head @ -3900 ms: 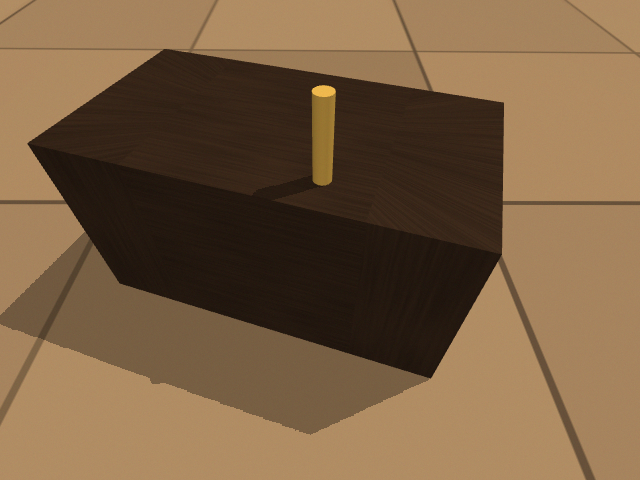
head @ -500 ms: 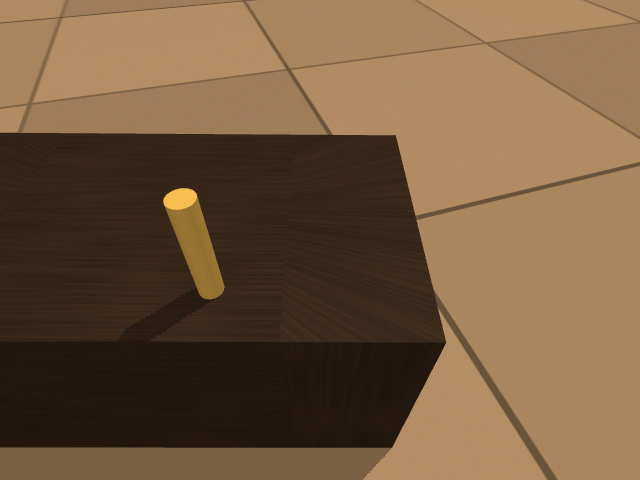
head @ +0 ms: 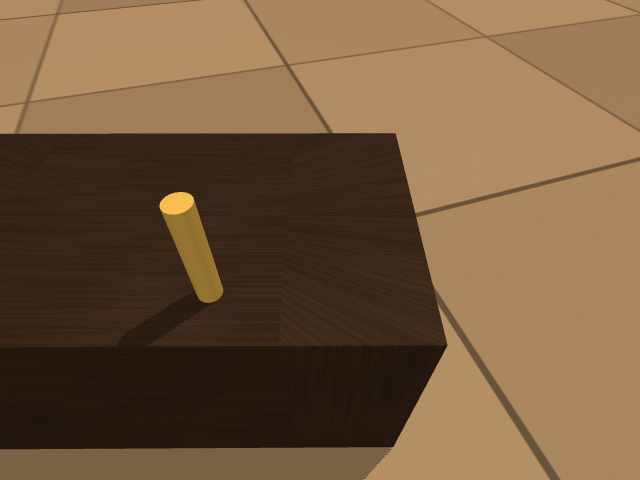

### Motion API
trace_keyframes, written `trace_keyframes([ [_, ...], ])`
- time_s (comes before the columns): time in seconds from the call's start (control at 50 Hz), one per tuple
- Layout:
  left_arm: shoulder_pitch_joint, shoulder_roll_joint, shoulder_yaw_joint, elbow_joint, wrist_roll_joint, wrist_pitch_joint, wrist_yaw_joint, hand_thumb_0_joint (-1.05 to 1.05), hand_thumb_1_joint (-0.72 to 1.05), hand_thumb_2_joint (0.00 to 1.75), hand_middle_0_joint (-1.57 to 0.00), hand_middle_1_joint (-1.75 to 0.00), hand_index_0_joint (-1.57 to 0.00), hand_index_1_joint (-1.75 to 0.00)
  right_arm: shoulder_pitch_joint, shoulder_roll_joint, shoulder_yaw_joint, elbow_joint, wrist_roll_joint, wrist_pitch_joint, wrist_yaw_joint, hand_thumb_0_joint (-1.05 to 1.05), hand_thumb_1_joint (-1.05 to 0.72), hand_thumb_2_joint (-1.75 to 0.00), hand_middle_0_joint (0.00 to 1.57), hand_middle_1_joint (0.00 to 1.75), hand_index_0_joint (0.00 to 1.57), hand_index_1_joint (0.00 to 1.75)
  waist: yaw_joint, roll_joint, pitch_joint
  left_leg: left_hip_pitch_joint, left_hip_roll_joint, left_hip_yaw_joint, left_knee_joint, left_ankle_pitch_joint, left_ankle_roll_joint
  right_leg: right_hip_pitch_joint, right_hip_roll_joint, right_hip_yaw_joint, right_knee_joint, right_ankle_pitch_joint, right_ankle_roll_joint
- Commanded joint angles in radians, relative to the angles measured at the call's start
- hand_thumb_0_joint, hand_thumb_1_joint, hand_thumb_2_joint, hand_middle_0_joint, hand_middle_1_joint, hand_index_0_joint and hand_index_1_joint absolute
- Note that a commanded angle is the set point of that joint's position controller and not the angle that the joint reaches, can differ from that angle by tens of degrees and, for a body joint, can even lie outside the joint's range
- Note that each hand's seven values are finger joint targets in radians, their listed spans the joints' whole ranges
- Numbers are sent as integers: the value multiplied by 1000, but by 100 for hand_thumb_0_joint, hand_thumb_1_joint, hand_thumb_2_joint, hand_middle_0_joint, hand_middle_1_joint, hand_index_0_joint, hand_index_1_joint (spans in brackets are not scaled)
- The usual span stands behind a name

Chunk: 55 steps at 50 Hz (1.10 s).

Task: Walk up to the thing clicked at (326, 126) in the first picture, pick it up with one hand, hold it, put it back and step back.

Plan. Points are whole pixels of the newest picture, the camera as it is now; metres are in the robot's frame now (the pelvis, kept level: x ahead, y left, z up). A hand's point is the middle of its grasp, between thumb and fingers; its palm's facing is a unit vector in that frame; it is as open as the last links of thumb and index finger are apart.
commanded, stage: walk up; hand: left
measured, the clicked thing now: (195, 253) +0.47 +0.22 -0.02
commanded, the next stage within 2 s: stand in 0.18 s
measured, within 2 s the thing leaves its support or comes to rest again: neither
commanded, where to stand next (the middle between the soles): +0.05 +0.01 m, yaw +1 degrees
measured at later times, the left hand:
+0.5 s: hand out of the picture +0.08 +0.25 -0.15, palm faces -0.02 -0.94 -0.35, open 7.4 cm
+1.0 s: hand out of the picture +0.06 +0.25 -0.15, palm faces -0.04 -0.94 -0.35, open 7.4 cm
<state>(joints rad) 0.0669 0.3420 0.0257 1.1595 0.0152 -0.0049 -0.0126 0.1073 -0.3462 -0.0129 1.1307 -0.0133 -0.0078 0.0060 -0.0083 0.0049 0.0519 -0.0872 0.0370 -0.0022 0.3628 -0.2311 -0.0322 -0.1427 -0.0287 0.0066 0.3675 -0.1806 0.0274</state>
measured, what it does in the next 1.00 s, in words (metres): stands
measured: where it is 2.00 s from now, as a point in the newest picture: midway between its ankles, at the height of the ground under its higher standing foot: outside the picture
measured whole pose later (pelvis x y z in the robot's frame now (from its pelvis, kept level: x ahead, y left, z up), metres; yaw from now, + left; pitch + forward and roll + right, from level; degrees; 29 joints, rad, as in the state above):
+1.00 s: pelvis -0.01 -0.01 +0.00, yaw +0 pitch -3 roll +0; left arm 0.11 0.36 0.00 1.13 0.01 -0.01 -0.01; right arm 0.13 -0.35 -0.01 1.14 -0.02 0.00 0.01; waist -0.01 0.00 0.06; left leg -0.09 0.04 0.00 0.33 -0.19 -0.04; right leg -0.16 -0.02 0.00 0.36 -0.15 0.02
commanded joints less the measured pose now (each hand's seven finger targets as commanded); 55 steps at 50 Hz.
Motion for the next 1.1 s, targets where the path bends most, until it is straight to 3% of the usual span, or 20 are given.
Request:
trace_keyframes([
  [0.0, -57, 208, 33, -70, -5, -27, 18, 0, 90, 90, -20, -30, -20, -30, -48, -219, -40, -59, 4, -20, -12, 0, -90, -90, 20, 30, 20, 30, 5, -2, -87, -15, 82, -45, -61, 167, 51, 44, -86, 65, -55, 158, -43],
  [0.14, -56, 208, 35, -70, -2, -26, 18, 0, 90, 90, -20, -30, -20, -30, -38, -216, -42, -56, 3, -21, -14, 0, -90, -90, 20, 30, 20, 30, 0, -10, -85, -21, 81, -45, -72, 161, 51, 54, -82, 61, -54, 150, -43],
  [0.16, -43, 220, 30, -76, -9, -28, 19, 0, 90, 90, -20, -30, -20, -30, -59, -219, -39, -65, 1, -21, -16, 0, -90, -90, 20, 30, 20, 30, 7, -5, -60, -22, 102, -62, -78, 244, 44, 42, -97, 68, -42, 234, -43],
  [0.2, -34, 217, 29, -74, -11, -27, 21, 0, 90, 90, -20, -30, -20, -30, -52, -222, -38, -63, 6, -22, -16, 0, -90, -90, 20, 30, 20, 30, 6, 12, -85, -9, 102, -61, -78, 281, 39, 66, -99, 63, -30, 266, -43],
  [0.28, -32, 215, 24, -78, -8, -25, 21, 0, 90, 90, -20, -30, -20, -30, -55, -218, -37, -65, 6, -19, -15, 0, -90, -90, 20, 30, 20, 30, 2, 1, -98, 7, 101, -56, -83, 256, 39, 67, -98, 59, -40, 246, -40],
  [0.48, -27, 230, 17, -83, -6, -24, 18, 0, 90, 90, -20, -30, -20, -30, -56, -216, -34, -56, 3, -12, -7, 0, -90, -90, 20, 30, 20, 30, 4, -8, -56, -17, 93, -61, -107, 84, 38, 17, -95, 76, -88, 52, -40],
  [0.66, -14, 231, 14, -89, -7, -27, 17, 0, 90, 90, -20, -30, -20, -30, -43, -218, -37, -55, 0, -12, -3, 0, -90, -90, 20, 30, 20, 30, 2, -8, -60, -25, 89, -60, -100, 68, 41, 7, -98, 87, -90, 61, -42],
  [0.8, -3, 236, 14, -92, -6, -25, 17, 0, 90, 90, -20, -30, -20, -30, -29, -219, -38, -52, 1, -12, -3, 0, -90, -90, 20, 30, 20, 30, 5, -5, -50, -33, 87, -63, -97, 52, 40, -5, -93, 88, -93, 6, -46],
  [0.94, 4, 237, 13, -97, -7, -28, 18, 0, 90, 90, -20, -30, -20, -30, -25, -220, -36, -57, 2, -14, -5, 0, -90, -90, 20, 30, 20, 30, 3, 1, -84, -18, 95, -63, -89, 114, 43, 26, -100, 85, -66, 127, -49],
  [1.08, 8, 234, 11, -93, -7, -24, 16, 0, 90, 90, -20, -30, -20, -30, -19, -221, -32, -52, 3, -13, -6, 0, -90, -90, 20, 30, 20, 30, 8, -5, -49, -37, 91, -63, -102, 79, 38, 8, -93, 82, -78, 68, -45],
])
